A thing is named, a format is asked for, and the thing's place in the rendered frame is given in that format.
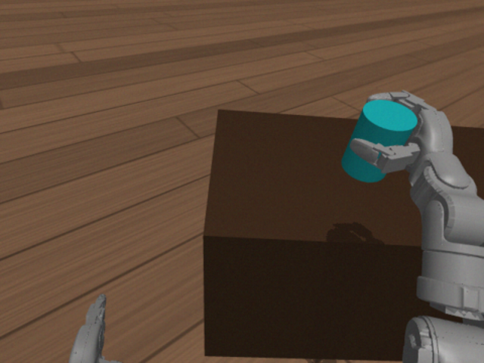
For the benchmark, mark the right robot arm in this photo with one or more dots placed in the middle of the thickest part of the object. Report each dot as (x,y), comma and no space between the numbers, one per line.
(452,280)

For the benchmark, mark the left robot hand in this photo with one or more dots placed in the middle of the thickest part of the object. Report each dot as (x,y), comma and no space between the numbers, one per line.
(89,340)

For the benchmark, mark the right robot hand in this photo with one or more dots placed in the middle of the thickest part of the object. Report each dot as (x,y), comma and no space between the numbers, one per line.
(431,134)

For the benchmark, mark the can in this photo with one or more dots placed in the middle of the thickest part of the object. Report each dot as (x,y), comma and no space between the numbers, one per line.
(381,121)

